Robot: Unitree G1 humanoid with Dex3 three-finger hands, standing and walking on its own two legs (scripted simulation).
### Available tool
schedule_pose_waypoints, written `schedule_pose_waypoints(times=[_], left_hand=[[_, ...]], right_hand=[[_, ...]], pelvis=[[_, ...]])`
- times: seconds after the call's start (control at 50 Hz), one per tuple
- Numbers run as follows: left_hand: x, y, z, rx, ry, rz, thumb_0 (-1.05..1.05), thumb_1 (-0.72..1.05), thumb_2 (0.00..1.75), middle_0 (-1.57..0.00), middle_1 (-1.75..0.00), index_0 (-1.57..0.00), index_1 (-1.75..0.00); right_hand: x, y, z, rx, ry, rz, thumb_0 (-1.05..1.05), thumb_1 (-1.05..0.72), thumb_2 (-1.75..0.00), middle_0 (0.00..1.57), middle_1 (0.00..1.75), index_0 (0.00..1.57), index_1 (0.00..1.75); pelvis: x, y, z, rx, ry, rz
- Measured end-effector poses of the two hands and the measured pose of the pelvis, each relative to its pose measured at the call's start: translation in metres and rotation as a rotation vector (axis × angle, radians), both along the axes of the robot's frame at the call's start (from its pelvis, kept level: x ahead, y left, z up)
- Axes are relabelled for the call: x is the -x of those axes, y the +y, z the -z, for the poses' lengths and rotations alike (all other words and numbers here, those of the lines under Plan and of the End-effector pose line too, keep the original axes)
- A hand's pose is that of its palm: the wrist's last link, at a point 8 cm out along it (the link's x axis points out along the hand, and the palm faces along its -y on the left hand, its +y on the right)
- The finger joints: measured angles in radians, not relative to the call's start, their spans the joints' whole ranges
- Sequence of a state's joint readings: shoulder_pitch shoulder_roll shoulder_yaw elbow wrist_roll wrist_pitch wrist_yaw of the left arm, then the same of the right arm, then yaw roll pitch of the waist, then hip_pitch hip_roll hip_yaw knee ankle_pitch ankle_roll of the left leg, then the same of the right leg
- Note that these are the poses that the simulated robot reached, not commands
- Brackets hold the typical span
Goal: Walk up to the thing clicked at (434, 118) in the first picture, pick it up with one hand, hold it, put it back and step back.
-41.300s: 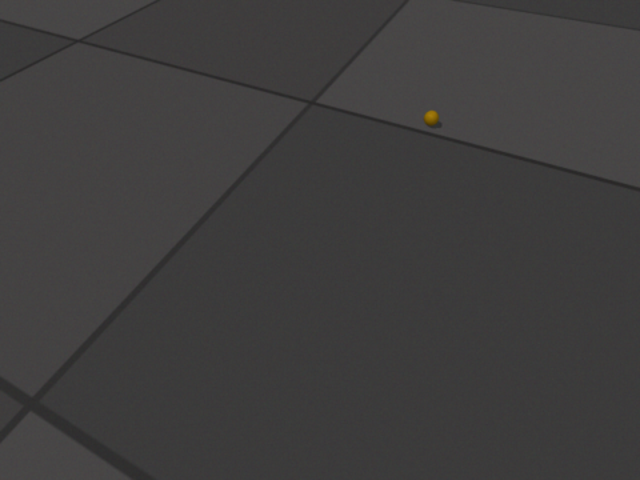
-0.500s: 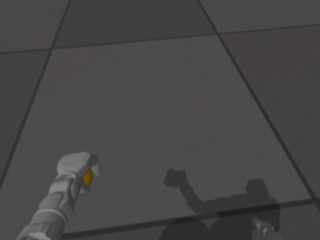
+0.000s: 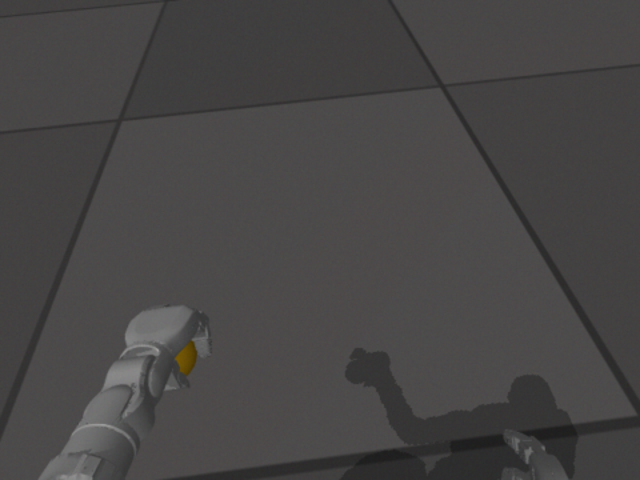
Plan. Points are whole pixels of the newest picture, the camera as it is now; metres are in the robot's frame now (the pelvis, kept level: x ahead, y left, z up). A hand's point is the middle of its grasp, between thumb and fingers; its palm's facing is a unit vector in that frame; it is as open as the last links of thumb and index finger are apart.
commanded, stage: hold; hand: left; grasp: from above
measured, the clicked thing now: (169, 356) +0.32 +0.25 -0.07
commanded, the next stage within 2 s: crouch in 1.30 s
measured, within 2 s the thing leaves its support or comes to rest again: neither
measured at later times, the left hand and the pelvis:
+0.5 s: hand (176, 375) +0.27 +0.21 -0.03, palm faces -0.43 -0.07 -0.90, open 7.1 cm; pelvis -0.02 -0.01 +0.01, yaw +0 degrees
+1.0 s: hand (171, 371) +0.27 +0.22 -0.02, palm faces -0.44 -0.07 -0.89, open 7.0 cm; pelvis -0.01 -0.01 +0.01, yaw +0 degrees
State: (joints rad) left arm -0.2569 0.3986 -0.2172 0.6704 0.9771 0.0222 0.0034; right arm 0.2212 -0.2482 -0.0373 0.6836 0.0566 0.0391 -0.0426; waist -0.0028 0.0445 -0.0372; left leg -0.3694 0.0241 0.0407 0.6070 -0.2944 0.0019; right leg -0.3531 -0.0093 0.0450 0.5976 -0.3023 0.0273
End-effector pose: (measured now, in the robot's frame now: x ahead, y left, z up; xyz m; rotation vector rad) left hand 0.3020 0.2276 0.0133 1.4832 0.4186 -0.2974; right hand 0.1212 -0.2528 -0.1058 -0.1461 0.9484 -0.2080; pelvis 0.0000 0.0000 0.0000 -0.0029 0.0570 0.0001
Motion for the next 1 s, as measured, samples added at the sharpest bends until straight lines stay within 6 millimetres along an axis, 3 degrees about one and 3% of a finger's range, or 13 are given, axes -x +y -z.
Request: schedule_pose_waypoints(times=[0.5, 0.72, 1.0], left_hand=[[0.029, -0.013, -0.017, 0.005, -0.01, 0.007, 0.01, 0.17, 0.45, -0.33, -0.92, -0.92, -0.96], [0.029, -0.012, -0.026, 0.008, -0.012, 0.007, 0.0, 0.17, 0.45, -0.33, -0.92, -0.92, -0.97], [0.025, -0.007, -0.021, 0.004, 0.002, 0.016, 0.0, 0.17, 0.45, -0.34, -0.92, -0.93, -0.96]], right_hand=[[-0.001, -0.004, -0.01, -0.011, -0.054, -0.026, 0.01, -0.9, -0.9, 0.2, 0.29, 0.2, 0.3], [-0.007, 0.001, -0.012, -0.018, -0.069, -0.032, 0.01, -0.91, -0.9, 0.2, 0.29, 0.2, 0.3], [-0.013, 0.004, -0.014, -0.012, -0.058, -0.032, 0.01, -0.91, -0.9, 0.2, 0.29, 0.2, 0.3]], pelvis=[[0.02, -0.009, -0.006, -0.008, -0.059, -0.001], [0.02, -0.009, -0.008, -0.009, -0.068, 0.0], [0.014, -0.007, -0.01, -0.009, -0.065, 0.001]])
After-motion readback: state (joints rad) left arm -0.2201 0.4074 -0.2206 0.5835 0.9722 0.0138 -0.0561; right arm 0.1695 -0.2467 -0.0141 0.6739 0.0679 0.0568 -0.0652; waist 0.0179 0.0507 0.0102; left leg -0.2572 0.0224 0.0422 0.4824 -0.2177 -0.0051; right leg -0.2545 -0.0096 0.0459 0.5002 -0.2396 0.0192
